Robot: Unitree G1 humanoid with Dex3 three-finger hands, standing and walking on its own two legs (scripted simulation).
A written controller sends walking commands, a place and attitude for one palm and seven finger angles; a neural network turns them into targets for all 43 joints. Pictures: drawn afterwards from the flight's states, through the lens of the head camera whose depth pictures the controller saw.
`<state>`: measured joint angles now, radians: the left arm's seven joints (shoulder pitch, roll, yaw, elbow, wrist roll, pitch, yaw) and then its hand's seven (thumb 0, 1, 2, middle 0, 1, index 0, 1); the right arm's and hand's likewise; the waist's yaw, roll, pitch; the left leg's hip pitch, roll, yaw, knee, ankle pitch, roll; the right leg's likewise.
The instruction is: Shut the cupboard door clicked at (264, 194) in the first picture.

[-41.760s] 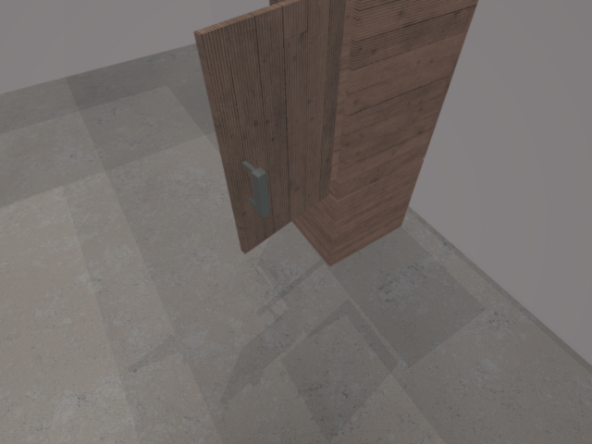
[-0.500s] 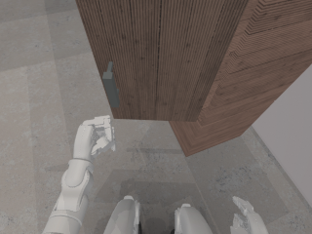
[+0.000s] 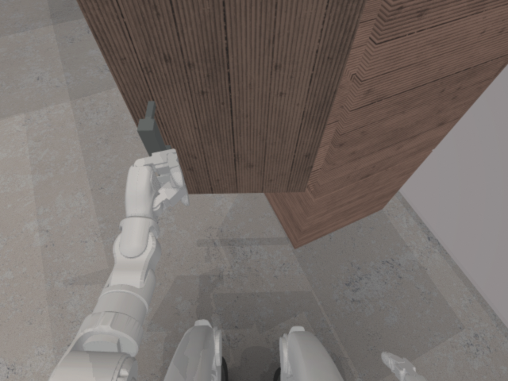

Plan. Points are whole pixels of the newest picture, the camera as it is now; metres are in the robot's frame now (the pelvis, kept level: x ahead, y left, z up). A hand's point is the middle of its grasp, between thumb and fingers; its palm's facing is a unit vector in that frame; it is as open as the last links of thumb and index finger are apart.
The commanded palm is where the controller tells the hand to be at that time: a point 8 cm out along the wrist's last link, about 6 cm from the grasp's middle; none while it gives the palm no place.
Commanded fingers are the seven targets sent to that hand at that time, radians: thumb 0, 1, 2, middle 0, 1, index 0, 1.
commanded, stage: bring the fist close to the handle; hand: left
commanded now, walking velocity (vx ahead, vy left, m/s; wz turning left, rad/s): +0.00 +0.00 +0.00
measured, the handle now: (158, 140) +0.51 +0.16 +0.03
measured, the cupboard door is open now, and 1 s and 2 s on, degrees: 67 57 42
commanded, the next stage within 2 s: push the door shut along its arc in 0.20 s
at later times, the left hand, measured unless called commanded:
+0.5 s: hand (187, 183) +0.42 +0.11 +0.03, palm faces -0.02 -1.00 -0.04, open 3.1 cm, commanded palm +0.40 +0.16 +0.03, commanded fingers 0.00 0.90 0.90 -1.30 -1.50 -1.30 -1.50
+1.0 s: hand (191, 150) +0.48 +0.10 +0.03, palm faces -0.17 -0.98 -0.06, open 3.1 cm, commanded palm +0.47 +0.15 +0.03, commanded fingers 0.00 0.90 0.90 -1.30 -1.50 -1.30 -1.50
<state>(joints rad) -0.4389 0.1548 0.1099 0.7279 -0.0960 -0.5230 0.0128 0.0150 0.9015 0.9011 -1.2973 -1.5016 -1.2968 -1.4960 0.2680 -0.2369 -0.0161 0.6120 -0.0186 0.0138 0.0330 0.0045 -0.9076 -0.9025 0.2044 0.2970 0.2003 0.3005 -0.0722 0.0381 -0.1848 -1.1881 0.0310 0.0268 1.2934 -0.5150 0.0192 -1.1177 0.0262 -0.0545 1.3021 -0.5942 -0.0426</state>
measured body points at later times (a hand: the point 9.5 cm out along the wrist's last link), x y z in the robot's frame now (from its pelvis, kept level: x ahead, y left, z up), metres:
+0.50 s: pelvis -0.01 +0.00 +0.00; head +0.11 -0.01 +0.43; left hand +0.41 +0.16 +0.03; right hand +0.10 -0.26 -0.13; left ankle +0.05 +0.11 -0.61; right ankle +0.01 -0.10 -0.61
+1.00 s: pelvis -0.01 +0.01 -0.02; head +0.13 +0.01 +0.41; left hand +0.48 +0.16 +0.04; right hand +0.02 -0.26 -0.14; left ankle +0.05 +0.11 -0.61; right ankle +0.01 -0.10 -0.61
